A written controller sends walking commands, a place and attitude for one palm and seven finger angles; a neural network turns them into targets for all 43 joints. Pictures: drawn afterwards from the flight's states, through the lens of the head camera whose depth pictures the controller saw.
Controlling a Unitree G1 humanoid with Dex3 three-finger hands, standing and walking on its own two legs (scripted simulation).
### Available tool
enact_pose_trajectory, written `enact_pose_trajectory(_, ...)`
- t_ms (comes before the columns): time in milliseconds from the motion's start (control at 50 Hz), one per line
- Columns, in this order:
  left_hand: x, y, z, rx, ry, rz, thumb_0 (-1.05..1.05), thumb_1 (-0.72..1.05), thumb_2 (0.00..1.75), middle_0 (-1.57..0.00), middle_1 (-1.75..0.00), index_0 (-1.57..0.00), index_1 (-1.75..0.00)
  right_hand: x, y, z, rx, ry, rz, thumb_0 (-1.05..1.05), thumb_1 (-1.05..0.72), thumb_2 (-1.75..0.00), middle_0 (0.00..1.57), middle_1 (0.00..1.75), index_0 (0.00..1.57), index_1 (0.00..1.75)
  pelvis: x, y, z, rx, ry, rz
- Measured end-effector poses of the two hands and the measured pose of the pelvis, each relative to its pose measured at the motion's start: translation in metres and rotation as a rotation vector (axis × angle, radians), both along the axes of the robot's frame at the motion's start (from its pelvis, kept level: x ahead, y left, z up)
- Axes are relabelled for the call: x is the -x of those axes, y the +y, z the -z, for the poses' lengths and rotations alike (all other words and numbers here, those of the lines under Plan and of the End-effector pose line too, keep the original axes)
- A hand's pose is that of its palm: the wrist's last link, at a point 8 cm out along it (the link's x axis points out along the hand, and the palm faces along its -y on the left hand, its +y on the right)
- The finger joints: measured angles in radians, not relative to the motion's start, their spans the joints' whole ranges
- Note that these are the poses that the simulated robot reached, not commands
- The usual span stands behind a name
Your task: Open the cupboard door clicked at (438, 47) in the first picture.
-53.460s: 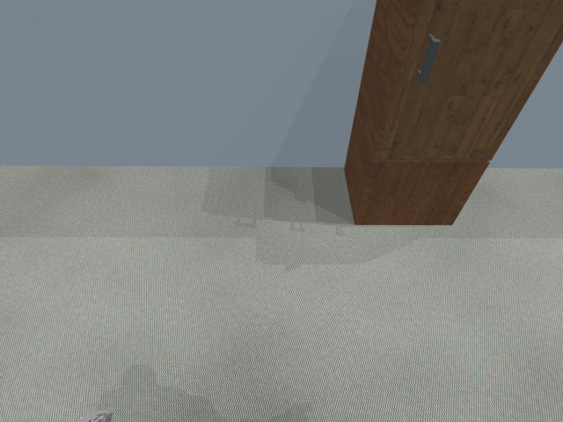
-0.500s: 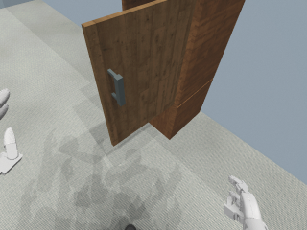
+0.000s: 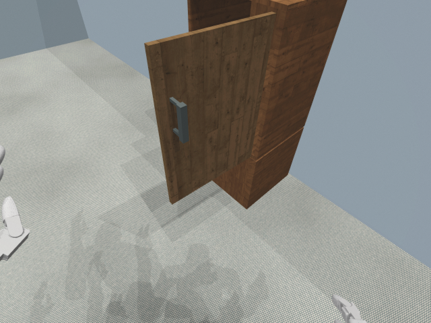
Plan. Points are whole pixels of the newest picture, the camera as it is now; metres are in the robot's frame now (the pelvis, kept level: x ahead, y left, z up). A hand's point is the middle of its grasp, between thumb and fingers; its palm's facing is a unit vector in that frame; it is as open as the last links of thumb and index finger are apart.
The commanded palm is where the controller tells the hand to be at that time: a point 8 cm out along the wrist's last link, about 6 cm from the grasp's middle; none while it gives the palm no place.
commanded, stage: stop stepping back and stand still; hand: left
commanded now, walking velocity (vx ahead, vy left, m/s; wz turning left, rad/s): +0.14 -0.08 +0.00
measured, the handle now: (178, 120) +0.61 +0.13 +0.05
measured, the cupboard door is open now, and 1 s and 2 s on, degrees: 87 87 87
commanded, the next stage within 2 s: let the arm hang, fingers relaxed in 0.16 s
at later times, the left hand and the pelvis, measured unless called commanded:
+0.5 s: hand out of the picture +0.11 +0.19 -0.14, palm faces +0.03 -0.97 -0.24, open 7.4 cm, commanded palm none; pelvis +0.00 +0.00 -0.01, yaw +3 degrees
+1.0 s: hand out of the picture +0.00 +0.22 -0.16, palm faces +0.08 -0.95 -0.29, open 7.4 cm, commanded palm none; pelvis -0.01 +0.01 +0.01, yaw +3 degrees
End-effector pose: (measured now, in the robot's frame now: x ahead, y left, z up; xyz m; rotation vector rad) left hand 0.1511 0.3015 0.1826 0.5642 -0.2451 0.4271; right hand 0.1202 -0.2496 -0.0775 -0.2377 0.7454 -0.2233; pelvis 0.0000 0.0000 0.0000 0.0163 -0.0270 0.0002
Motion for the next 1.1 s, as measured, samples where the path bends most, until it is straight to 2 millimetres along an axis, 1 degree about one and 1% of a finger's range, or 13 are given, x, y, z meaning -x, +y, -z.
enact_pose_trajectory(120,0.008,0.002,-0.006,-0.029,-0.027,-0.027,0.02,0.88,0.9,-0.22,-0.3,-0.21,-0.3,-0.012,0.021,0.006,-0.065,-0.038,-0.059,0.01,-0.9,-0.9,0.2,0.3,0.2,0.3,0.004,-0.004,0.003,0.011,-0.01,-0.007)
enact_pose_trajectory(260,0.001,-0.001,0.01,0.055,-0.008,-0.022,0.02,0.88,0.9,-0.21,-0.3,-0.21,-0.3,-0.023,0.025,0.01,-0.062,-0.012,-0.086,0.01,-0.9,-0.9,0.21,0.3,0.2,0.3,0.001,0.0,0.005,0.021,-0.004,0.001)
enact_pose_trajectory(280,-0.004,0.0,0.019,0.056,0.024,-0.01,0.02,0.89,0.9,-0.21,-0.3,-0.21,-0.3,-0.024,0.025,0.012,-0.064,-0.007,-0.099,0.01,-0.9,-0.9,0.2,0.3,0.2,0.3,0.0,0.002,0.006,0.02,0.006,-0.009)
enact_pose_trajectory(300,-0.011,0.003,0.037,0.076,0.099,-0.003,0.01,0.89,0.9,-0.21,-0.3,-0.21,-0.3,-0.025,0.023,0.017,-0.069,0.014,-0.113,0.01,-0.9,-0.9,0.2,0.3,0.2,0.3,0.0,0.004,0.008,0.017,0.016,-0.018)
enact_pose_trajectory(340,-0.024,0.008,0.092,0.171,0.328,-0.022,0.01,0.89,0.9,-0.21,-0.3,-0.2,-0.3,-0.024,0.019,0.031,-0.076,0.079,-0.124,0.01,-0.9,-0.9,0.2,0.3,0.2,0.3,0.001,0.008,0.011,0.008,0.034,-0.033)
enact_pose_trajectory(400,-0.018,-0.005,0.187,0.333,0.708,-0.072,0.01,0.9,0.9,-0.2,-0.3,-0.2,-0.3,-0.015,0.013,0.049,-0.083,0.171,-0.123,0.01,-0.9,-0.9,0.2,0.3,0.2,0.3,0.002,0.005,0.014,-0.018,0.042,-0.053)
enact_pose_trajectory(460,0.021,-0.041,0.261,0.471,1.035,-0.084,0.01,0.9,0.9,-0.2,-0.3,-0.19,-0.3,0.003,0.007,0.057,-0.092,0.262,-0.092,0.01,-0.91,-0.9,0.2,0.3,0.2,0.3,0.002,0.001,0.012,-0.008,0.027,-0.052)
enact_pose_trajectory(500,0.056,-0.067,0.295,0.555,1.206,-0.074,0.01,0.9,0.9,-0.2,-0.3,-0.19,-0.3,0.019,0.003,0.057,-0.083,0.331,-0.064,0.01,-0.91,-0.9,0.2,0.3,0.2,0.3,0.003,0.0,0.009,0.002,0.02,-0.055)
enact_pose_trajectory(540,0.089,-0.086,0.316,0.648,1.317,-0.098,0.01,0.92,0.9,-0.21,-0.3,-0.2,-0.3,0.037,0.0,0.057,-0.065,0.404,-0.038,0.01,-0.91,-0.9,0.2,0.3,0.2,0.3,0.003,-0.001,0.007,0.014,0.012,-0.06)
enact_pose_trajectory(660,0.14,-0.065,0.322,0.695,1.429,-0.247,-0.03,0.99,0.9,-0.21,-0.3,-0.21,-0.3,0.09,0.004,0.055,-0.052,0.616,-0.023,0.0,-0.91,-0.9,0.2,0.3,0.2,0.3,0.004,-0.002,-0.002,0.025,0.011,-0.069)
enact_pose_trajectory(800,0.175,-0.043,0.31,0.653,1.533,-0.333,0.0,0.94,0.9,-0.21,-0.3,-0.2,-0.3,0.115,0.018,0.061,-0.104,0.682,-0.007,0.0,-0.91,-0.9,0.2,0.3,0.2,0.3,0.007,0.002,-0.008,0.022,0.011,-0.063)
enact_pose_trajectory(920,0.172,-0.034,0.304,0.627,1.521,-0.348,0.01,0.91,0.9,-0.21,-0.3,-0.2,-0.3,0.112,0.024,0.066,-0.126,0.667,-0.011,0.0,-0.91,-0.9,0.2,0.3,0.2,0.3,0.008,0.006,-0.009,0.018,0.005,-0.059)
enact_pose_trajectory(1100,0.137,-0.034,0.302,0.612,1.441,-0.285,0.01,0.9,0.9,-0.2,-0.3,-0.2,-0.3,0.089,0.018,0.063,-0.107,0.596,-0.017,0.0,-0.91,-0.9,0.2,0.3,0.2,0.3,0.007,0.008,-0.009,0.014,-0.002,-0.055)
